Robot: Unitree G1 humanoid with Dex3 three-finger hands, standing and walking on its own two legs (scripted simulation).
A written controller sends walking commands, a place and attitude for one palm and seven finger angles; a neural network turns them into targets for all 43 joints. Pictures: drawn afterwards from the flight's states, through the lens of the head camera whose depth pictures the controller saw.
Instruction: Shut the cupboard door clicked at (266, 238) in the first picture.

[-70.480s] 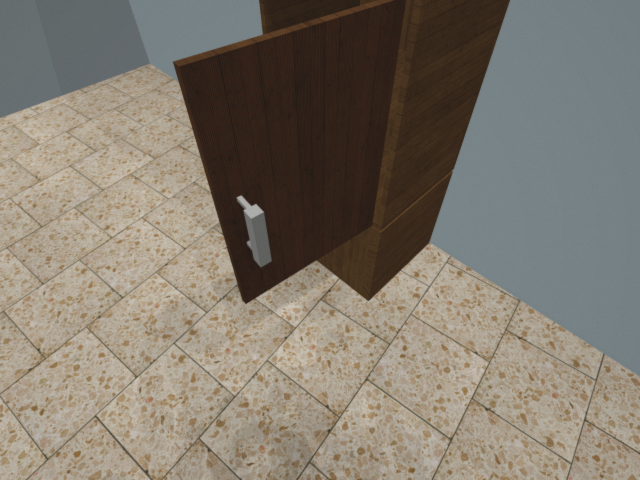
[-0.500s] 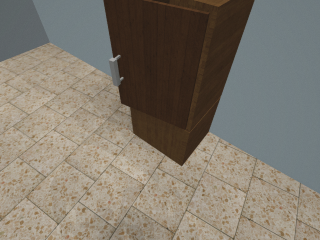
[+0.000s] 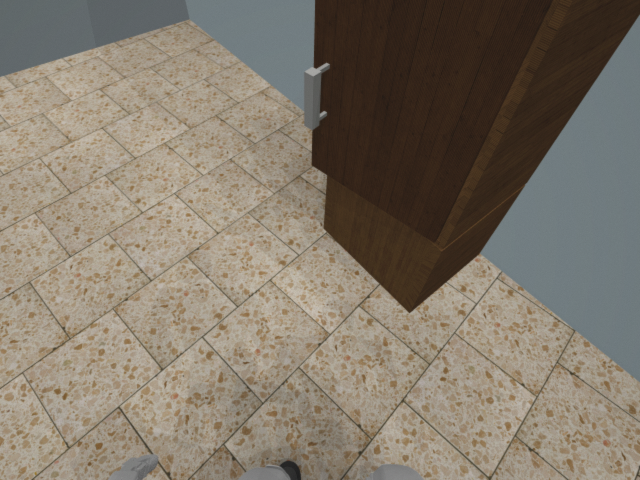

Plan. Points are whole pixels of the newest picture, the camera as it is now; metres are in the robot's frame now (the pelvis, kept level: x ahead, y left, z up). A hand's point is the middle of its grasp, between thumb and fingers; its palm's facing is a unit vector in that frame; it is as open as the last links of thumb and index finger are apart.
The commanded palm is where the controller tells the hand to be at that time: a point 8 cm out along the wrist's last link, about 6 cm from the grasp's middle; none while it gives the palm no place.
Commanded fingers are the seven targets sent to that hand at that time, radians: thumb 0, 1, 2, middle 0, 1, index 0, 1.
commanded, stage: walk to a spot facing it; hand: left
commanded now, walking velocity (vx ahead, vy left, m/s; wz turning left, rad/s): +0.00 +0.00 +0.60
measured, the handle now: (318, 96) +0.91 +0.03 -0.08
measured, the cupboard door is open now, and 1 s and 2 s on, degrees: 10 10 10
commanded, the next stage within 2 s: none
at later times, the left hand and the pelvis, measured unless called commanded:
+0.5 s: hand out of the picture -0.05 +0.17 -0.18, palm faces +0.37 -0.89 -0.27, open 7.4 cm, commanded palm none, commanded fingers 0.00 0.90 0.90 -0.20 -0.30 -0.20 -0.30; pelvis +0.00 -0.04 -0.02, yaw +22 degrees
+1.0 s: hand out of the picture -0.05 +0.13 -0.16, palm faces +0.64 -0.73 -0.25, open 7.4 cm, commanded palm none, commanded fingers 0.00 0.90 0.90 -0.20 -0.30 -0.20 -0.30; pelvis +0.02 -0.07 +0.00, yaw +41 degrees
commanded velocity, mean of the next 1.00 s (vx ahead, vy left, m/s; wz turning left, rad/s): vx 0.02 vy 0.00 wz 0.60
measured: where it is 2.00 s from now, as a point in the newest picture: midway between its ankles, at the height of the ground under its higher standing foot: outside the picture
